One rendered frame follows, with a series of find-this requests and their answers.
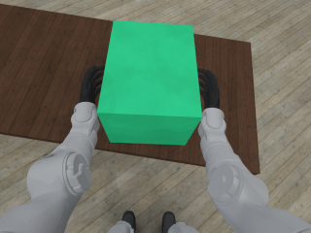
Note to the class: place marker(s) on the robot left hand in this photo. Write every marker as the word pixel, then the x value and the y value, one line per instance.
pixel 89 86

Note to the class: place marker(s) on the robot right hand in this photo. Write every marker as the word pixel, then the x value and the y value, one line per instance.
pixel 210 94

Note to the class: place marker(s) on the right robot upper arm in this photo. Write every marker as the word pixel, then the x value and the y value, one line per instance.
pixel 241 198

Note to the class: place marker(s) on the carton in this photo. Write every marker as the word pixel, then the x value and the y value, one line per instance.
pixel 150 89

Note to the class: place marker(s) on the left robot foot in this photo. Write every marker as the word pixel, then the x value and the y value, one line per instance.
pixel 129 217

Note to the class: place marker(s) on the robot right forearm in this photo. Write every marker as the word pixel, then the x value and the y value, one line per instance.
pixel 214 145

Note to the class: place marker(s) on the robot left shin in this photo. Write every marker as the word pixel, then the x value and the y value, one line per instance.
pixel 123 222

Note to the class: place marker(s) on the robot left forearm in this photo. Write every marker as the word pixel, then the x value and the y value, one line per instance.
pixel 82 137

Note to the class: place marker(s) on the table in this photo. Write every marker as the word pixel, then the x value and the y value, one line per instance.
pixel 44 56

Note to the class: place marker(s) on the left robot upper arm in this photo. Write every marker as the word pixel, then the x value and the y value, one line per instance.
pixel 55 184

